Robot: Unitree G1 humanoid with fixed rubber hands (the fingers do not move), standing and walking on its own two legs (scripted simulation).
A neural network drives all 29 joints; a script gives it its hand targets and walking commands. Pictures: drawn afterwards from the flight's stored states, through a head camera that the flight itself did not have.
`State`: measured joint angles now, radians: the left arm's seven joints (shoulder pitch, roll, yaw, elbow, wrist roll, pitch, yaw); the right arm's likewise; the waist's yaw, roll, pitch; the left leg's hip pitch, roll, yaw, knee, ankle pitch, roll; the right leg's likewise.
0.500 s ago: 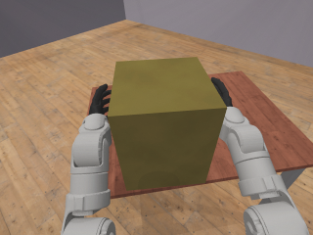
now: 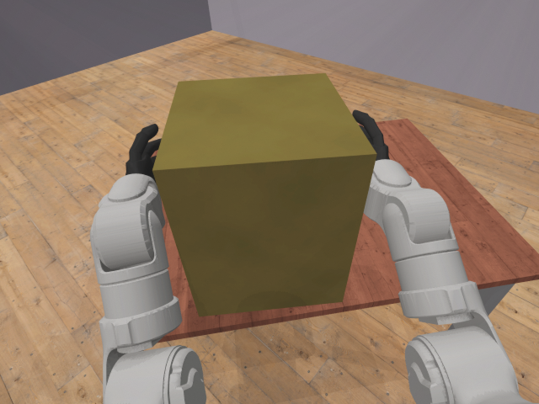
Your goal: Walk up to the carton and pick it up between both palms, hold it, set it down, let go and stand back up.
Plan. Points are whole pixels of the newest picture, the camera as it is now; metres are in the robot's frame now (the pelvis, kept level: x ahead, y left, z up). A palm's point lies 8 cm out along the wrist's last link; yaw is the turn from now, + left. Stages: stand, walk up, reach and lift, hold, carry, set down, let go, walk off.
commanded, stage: reach and lift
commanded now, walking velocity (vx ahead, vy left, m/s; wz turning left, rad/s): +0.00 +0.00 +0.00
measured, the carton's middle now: (262, 194) +0.37 +0.02 +0.18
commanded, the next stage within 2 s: hold in 0.36 s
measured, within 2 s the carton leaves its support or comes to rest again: neither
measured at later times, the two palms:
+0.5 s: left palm (149, 184) +0.36 +0.17 +0.21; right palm (372, 165) +0.38 -0.13 +0.21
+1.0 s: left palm (154, 174) +0.36 +0.16 +0.23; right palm (388, 153) +0.37 -0.14 +0.24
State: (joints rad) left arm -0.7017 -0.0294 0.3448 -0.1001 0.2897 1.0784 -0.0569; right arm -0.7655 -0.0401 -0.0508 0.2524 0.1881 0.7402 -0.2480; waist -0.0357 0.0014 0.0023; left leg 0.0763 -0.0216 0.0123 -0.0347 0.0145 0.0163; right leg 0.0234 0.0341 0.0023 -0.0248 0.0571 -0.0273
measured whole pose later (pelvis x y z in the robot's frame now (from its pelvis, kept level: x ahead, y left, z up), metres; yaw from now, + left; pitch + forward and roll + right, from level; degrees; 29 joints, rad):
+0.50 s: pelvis +0.02 +0.00 +0.00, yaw +0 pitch -2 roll +0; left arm -0.60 -0.03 0.31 -0.25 0.28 1.10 -0.05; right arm -0.70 -0.07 0.03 0.16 0.23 0.72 -0.27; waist -0.07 -0.03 -0.01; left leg 0.11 -0.02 0.02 -0.09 0.02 0.02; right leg 0.06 0.03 0.01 -0.09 0.07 -0.02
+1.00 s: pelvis +0.00 +0.00 +0.00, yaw +4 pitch -5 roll -1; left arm -0.72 -0.02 0.29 -0.05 0.32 0.98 -0.06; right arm -0.79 -0.09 -0.03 0.35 0.31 0.59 -0.28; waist -0.14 -0.06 0.00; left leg -0.04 -0.02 -0.05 0.28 -0.14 0.01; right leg -0.02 0.04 -0.07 0.17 -0.06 -0.03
